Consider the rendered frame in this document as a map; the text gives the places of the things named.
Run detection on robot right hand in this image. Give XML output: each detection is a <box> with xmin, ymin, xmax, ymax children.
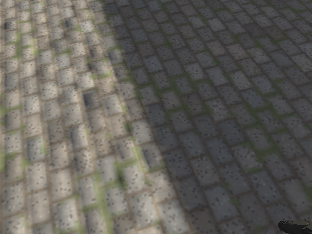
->
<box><xmin>278</xmin><ymin>219</ymin><xmax>312</xmax><ymax>234</ymax></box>

